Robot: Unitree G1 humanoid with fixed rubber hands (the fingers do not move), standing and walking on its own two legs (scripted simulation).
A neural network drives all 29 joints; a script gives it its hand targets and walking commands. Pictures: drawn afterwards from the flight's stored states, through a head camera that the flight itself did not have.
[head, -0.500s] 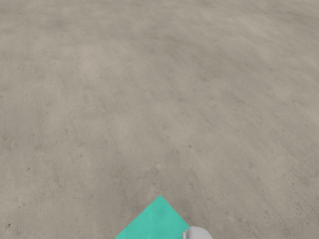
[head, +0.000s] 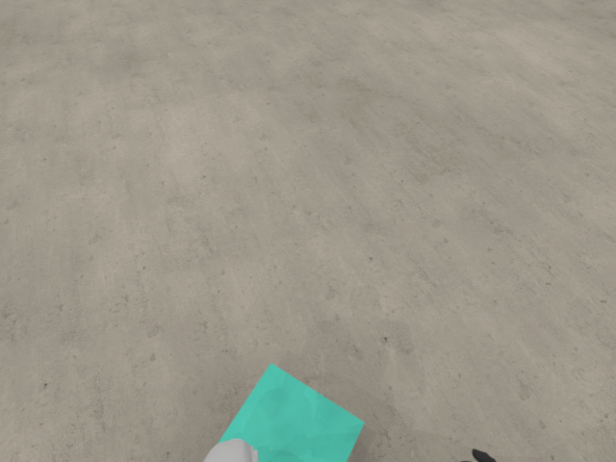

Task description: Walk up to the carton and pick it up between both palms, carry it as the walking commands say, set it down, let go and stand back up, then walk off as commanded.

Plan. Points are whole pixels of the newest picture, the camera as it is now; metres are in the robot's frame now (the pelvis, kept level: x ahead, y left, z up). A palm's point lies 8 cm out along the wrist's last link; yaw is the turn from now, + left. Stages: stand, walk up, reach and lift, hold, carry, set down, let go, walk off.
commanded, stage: stand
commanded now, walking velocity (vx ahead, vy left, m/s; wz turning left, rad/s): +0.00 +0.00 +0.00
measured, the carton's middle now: (287, 450) +0.24 +0.07 -0.68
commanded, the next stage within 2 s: walk off in 1.56 s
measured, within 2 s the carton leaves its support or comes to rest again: rests again in 0.22 s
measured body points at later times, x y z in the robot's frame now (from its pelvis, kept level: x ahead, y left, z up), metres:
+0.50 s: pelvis +0.10 +0.03 -0.01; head +0.11 +0.03 +0.44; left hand +0.14 +0.26 -0.17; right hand +0.12 -0.20 -0.17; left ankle +0.14 +0.13 -0.75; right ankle +0.11 -0.10 -0.75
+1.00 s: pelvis +0.13 +0.00 +0.00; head +0.13 +0.00 +0.45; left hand +0.12 +0.22 -0.16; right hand +0.10 -0.21 -0.16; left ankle +0.14 +0.13 -0.75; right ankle +0.11 -0.10 -0.75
